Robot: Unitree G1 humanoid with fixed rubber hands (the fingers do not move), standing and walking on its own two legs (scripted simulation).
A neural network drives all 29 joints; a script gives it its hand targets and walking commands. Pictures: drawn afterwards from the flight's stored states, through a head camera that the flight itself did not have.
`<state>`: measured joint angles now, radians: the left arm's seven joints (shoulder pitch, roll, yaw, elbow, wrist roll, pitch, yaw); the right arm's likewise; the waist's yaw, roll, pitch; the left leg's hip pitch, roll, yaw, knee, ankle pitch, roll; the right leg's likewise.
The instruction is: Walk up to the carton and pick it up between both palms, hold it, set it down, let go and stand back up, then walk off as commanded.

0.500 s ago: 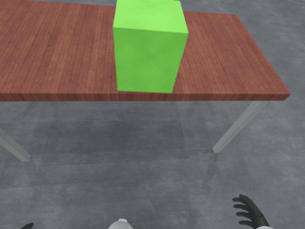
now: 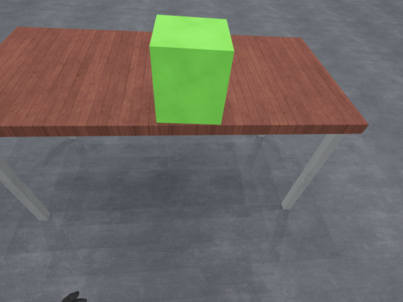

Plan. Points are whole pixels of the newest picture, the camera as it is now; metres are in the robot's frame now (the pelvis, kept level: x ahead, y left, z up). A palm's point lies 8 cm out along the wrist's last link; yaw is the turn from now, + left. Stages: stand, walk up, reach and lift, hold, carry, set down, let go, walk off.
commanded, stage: walk off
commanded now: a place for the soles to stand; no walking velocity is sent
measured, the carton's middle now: (190, 72) +0.76 +0.05 +0.06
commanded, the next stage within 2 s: stand in 0.58 s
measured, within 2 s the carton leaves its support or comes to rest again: neither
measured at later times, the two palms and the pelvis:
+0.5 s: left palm out of the picture +0.06 +0.27 -0.10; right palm out of the picture +0.11 -0.31 -0.08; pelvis -0.01 -0.02 +0.02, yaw +2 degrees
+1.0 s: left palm out of the picture +0.13 +0.26 -0.10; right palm out of the picture +0.10 -0.29 -0.10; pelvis +0.02 -0.01 +0.02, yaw -1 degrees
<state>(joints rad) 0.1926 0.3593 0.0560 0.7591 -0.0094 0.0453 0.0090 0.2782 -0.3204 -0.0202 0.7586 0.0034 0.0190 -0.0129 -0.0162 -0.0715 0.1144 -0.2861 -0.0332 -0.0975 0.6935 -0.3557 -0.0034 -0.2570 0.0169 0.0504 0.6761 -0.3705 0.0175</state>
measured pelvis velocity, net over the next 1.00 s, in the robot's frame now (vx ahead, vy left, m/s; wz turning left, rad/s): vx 0.02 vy -0.01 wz -0.01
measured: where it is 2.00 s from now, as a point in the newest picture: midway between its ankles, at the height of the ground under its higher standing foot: outside the picture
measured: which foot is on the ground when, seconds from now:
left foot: down 0.00-1.00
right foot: down 0.00-1.00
